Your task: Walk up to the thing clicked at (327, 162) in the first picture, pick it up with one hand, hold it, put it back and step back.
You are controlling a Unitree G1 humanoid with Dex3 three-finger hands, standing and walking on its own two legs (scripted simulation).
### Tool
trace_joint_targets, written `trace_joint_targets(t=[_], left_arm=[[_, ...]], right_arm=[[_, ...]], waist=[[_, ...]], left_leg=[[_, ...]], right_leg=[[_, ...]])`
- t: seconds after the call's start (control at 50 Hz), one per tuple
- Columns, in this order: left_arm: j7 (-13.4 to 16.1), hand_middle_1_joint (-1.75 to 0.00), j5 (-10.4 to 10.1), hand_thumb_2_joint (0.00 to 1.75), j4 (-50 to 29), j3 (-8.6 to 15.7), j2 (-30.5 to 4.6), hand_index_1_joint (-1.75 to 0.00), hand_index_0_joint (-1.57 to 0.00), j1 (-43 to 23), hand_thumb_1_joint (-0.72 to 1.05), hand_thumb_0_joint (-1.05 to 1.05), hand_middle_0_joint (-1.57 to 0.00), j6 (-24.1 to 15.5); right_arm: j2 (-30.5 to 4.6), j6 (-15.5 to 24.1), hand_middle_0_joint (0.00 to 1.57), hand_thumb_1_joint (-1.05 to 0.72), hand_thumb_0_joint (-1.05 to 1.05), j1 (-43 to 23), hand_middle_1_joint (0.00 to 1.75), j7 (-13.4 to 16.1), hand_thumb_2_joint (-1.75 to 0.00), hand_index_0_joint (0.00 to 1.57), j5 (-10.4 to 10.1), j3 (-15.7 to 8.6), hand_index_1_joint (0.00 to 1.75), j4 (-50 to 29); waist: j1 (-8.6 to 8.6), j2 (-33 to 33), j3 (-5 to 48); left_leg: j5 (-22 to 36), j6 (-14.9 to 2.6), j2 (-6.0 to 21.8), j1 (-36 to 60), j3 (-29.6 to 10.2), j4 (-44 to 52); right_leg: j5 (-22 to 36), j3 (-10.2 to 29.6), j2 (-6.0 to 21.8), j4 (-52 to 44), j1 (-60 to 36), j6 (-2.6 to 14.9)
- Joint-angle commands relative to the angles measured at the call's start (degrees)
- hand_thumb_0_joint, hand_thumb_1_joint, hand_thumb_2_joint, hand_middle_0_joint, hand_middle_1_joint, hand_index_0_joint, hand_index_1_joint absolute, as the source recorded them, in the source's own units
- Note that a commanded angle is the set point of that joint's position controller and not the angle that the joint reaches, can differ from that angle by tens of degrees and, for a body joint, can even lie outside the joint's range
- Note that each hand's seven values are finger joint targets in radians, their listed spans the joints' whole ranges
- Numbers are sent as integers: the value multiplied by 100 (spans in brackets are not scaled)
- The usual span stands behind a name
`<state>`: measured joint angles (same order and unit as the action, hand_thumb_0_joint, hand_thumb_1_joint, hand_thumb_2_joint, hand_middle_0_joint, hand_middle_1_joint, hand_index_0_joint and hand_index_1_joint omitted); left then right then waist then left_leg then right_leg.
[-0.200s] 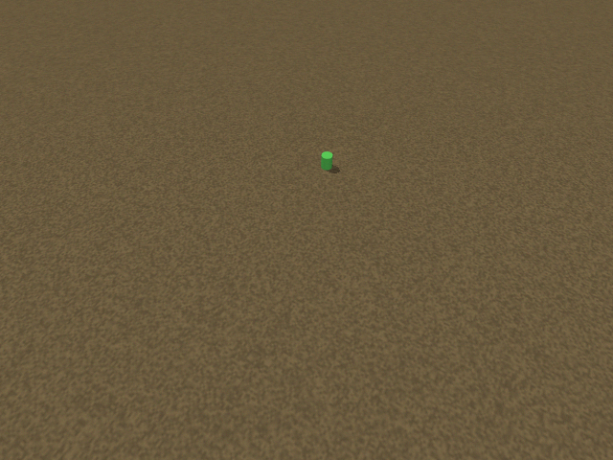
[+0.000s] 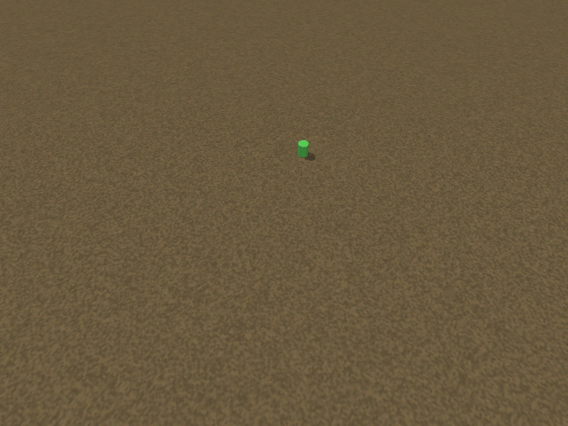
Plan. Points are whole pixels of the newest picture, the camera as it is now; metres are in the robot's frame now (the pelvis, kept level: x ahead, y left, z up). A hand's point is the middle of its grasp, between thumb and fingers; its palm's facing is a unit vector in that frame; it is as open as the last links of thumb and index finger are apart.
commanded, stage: stand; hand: left
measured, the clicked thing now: (303, 148) +1.48 -0.09 -0.75
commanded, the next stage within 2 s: walk up in 0.92 s
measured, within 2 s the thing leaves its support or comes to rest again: neither
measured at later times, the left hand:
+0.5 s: hand out of the picture +0.08 +0.25 -0.16, palm faces -0.03 -0.94 -0.33, open 7.4 cm
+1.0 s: hand out of the picture +0.07 +0.26 -0.16, palm faces -0.09 -0.94 -0.33, open 7.4 cm
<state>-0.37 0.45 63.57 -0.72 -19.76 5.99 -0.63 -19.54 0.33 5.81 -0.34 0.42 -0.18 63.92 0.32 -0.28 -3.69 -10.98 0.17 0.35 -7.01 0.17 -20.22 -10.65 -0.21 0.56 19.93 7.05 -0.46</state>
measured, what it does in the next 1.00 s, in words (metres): stands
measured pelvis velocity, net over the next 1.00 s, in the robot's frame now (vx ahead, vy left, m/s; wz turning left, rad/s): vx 0.01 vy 0.01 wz -0.07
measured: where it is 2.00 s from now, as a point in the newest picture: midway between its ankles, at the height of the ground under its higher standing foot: (256, 347)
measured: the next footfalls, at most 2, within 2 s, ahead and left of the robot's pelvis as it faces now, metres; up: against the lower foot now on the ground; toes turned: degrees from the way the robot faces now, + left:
right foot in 1.44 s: +0.23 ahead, -0.11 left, +0.00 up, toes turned -35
left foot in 1.84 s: +0.59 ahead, +0.15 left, +0.00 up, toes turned -38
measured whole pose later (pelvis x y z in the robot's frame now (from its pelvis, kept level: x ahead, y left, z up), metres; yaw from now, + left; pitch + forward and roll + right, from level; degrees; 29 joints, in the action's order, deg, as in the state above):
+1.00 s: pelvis +0.01 +0.01 +0.00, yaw -4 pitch -1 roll +0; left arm -2.4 1.0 59.7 1.5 -20.2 12.1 -1.0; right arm -21.9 -0.1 6.2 -3.9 2.4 -3.0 57.8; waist -0.4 0.9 -2.7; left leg -26.3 -2.7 -0.6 -11.7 0.0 -32.5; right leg -15.3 4.7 -0.8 25.2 10.9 0.7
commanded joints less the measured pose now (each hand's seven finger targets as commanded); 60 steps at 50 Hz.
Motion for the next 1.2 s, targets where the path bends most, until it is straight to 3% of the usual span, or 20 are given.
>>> trace_joint_targets(t=[0.0, 0.14, 0.42, 0.88, 0.9, 0.92, 0.94, 0.96, 0.98, 1.02, 1.04, 1.06, 1.08, 1.1, 1.12, 1.14, 1.16, 1.18], left_arm=[[95, -30, -7, 90, -301, 263, -1177, -30, -20, -237, 90, 0, -20, -140], [78, -30, 6, 90, -276, 274, -1177, -30, -20, -186, 90, 0, -20, -125], [103, -30, -4, 90, -275, 269, -1184, -30, -20, -201, 90, 0, -20, -116], [92, -30, -2, 90, -293, 273, -1223, -30, -20, -162, 90, 0, -20, -123], [-63, -30, 48, 90, -679, 703, -2187, -30, -20, 755, 90, 0, -20, -121], [-111, -30, 63, 90, -672, 716, -2160, -30, -20, 711, 90, 0, -20, -131], [-126, -30, 94, 90, -870, 819, -2115, -30, -20, 283, 90, 0, -20, -164], [-112, -30, 98, 90, -1044, 856, -2080, -30, -20, 104, 90, 0, -20, -217], [-78, -30, 74, 90, -1141, 871, -2104, -30, -20, -84, 90, 0, -20, -264], [-60, -30, 34, 90, -1209, 905, -2137, -30, -20, 165, 90, 0, -20, -299], [-55, -30, 45, 90, -1210, 916, -2156, -30, -20, 351, 90, 0, -20, -288], [-51, -30, 68, 90, -1228, 910, -2143, -30, -20, 363, 90, 0, -20, -283], [-46, -30, 65, 90, -1268, 880, -2079, -30, -20, 287, 90, 0, -20, -276], [-40, -30, 47, 90, -1378, 799, -1927, -30, -20, -41, 90, 0, -20, -249], [-2, -30, 89, 90, -1556, 712, -1495, -30, -20, -313, 90, 0, -20, -228], [93, -30, 57, 90, -1637, 628, -1128, -30, -20, -109, 90, 0, -20, -247], [128, -30, 111, 90, -1643, 669, -1657, -30, -20, -394, 90, 0, -20, -276], [68, -30, 38, 90, -1434, 636, -1814, -30, -20, -347, 90, 0, -20, -331]], right_arm=[[-1199, 142, 20, -90, 0, -173, 30, 75, -90, 20, 0, -208, 30, -311], [-1235, 143, 20, -90, 0, -195, 30, 79, -90, 20, -3, -208, 30, -297], [-1199, 145, 20, -90, 0, -180, 30, 99, -90, 20, -8, -195, 30, -294], [-1202, 146, 20, -90, 0, -128, 30, 85, -90, 20, 4, -192, 30, -307], [-2208, 251, 20, -90, 0, -486, 30, -177, -90, 20, 231, -799, 30, -1225], [-1963, 209, 20, -90, 0, -481, 30, -292, -90, 20, 291, -760, 30, -1250], [-1680, 178, 20, -90, 0, -401, 30, -392, -90, 20, 276, -725, 30, -1417], [-1482, 156, 20, -90, 0, -283, 30, -467, -90, 20, 278, -697, 30, -1543], [-1399, 136, 20, -90, 0, -213, 30, -509, -90, 20, 283, -696, 30, -1645], [-1431, 128, 20, -90, 0, -8, 30, -546, -90, 20, 249, -719, 30, -1729], [-1467, 135, 20, -90, 0, 16, 30, -563, -90, 20, 228, -718, 30, -1765], [-1497, 146, 20, -90, 0, 121, 30, -564, -90, 20, 204, -736, 30, -1816], [-1513, 161, 20, -90, 0, 320, 30, -554, -90, 20, 195, -775, 30, -1774], [-1550, 181, 20, -90, 0, 764, 30, -510, -90, 20, 224, -853, 30, -1643], [-1935, 192, 20, -90, 0, 1700, 30, -416, -90, 20, 311, -1045, 30, -1475], [-2478, 179, 20, -90, 0, 1301, 30, -375, -90, 20, 384, -1156, 30, -1656], [-2382, 209, 20, -90, 0, 607, 30, -441, -90, 20, 205, -1074, 30, -1894], [-1970, 245, 20, -90, 0, 408, 30, -439, -90, 20, 188, -927, 30, -1983]], waist=[[-13, 29, 522], [-43, 84, 530], [-26, -13, 583], [-6, 29, 459], [-62, 537, 523], [18, 269, 182], [163, -229, 15], [224, -582, -64], [339, -897, -140], [328, -825, 316], [266, -831, 450], [326, -895, 506], [419, -817, 591], [794, -487, 570], [1329, 736, 801], [1064, 2181, 559], [833, 1300, 66], [672, 439, -89]], left_leg=[[755, -156, 670, 57, -552, 358], [651, -142, 669, 92, -557, 381], [1248, -141, 695, 208, -582, 352], [841, -128, 666, 97, -576, 458], [-2304, -367, 453, 413, -34, -975], [-2956, -473, 220, -129, -163, -1404], [-2393, -454, 88, -645, -375, -1972], [-1996, -446, 100, -1139, -857, -2355], [-1528, -390, 215, -1460, -1084, -2552], [-1610, -156, 40, -1671, -903, -2411], [-1846, -138, -62, -1414, -812, -2111], [-1973, -194, 30, -1096, -859, -1629], [-1898, -273, 14, -476, -786, -948], [-1331, -367, -132, 1085, -401, 243], [-1638, -486, 432, 3057, -1117, 1290], [-2669, -1010, 2172, 2916, -3296, 1294], [-2908, -1602, 2650, 1575, -3492, 1417], [-2287, -1306, 2187, 1006, -2646, 1343]], right_leg=[[720, 540, 664, -309, -113, 186], [633, 537, 669, -336, -120, 197], [1100, 455, 673, -265, -205, 176], [733, 498, 693, -388, -174, 179], [-1926, 1737, 826, -207, 808, 629], [-3180, 2409, 1023, -542, 1396, 731], [-3441, 3089, 1290, -656, 1458, 914], [-3512, 3738, 1475, -719, 1398, 1115], [-3154, 3906, 1543, -844, 1284, 1175], [-2583, 3510, 1223, -804, 521, 1163], [-2476, 3445, 1163, -798, 595, 1136], [-2044, 3269, 1157, -657, 667, 1081], [-1661, 2859, 919, -344, 919, 904], [-1411, 1868, 317, 302, 2008, 425], [-1830, 731, -600, 1585, 3695, -131], [-2797, 250, -805, 3255, 5001, 39], [-2094, 160, 231, 3602, 4561, -19], [-1536, 188, 404, 3502, 3863, 64]])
